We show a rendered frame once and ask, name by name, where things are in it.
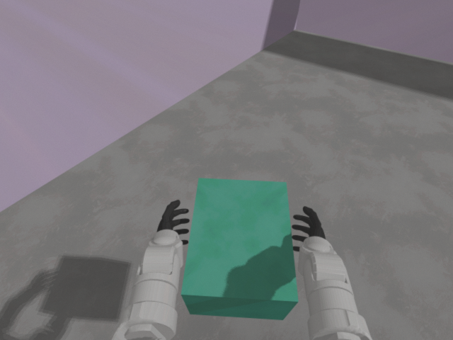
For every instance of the carton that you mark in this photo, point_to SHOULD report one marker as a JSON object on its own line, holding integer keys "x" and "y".
{"x": 240, "y": 259}

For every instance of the right robot forearm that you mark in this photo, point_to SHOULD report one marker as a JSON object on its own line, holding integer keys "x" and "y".
{"x": 332, "y": 308}

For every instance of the left robot forearm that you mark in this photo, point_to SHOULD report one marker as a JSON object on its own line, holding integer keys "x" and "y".
{"x": 151, "y": 311}

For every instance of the robot right hand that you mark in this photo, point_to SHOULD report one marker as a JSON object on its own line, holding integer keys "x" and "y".
{"x": 315, "y": 229}

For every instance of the robot left hand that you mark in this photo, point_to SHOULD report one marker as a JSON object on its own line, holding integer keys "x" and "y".
{"x": 167, "y": 222}

